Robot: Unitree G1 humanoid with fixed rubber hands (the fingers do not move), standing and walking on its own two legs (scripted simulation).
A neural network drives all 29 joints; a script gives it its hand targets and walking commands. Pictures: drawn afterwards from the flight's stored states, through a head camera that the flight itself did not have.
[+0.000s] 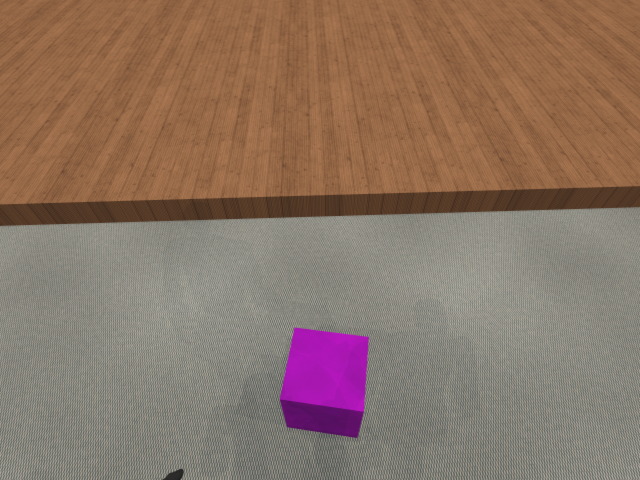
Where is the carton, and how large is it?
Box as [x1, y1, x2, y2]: [280, 328, 368, 437]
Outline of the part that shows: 294,328 280,396 280,401 287,426 356,437 363,412 368,337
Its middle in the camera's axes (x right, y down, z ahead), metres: +0.02 +0.42 +1.11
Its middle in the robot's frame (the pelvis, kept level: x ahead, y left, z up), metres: +0.46 +0.02 -0.64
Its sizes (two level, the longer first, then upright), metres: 0.210 0.200 0.250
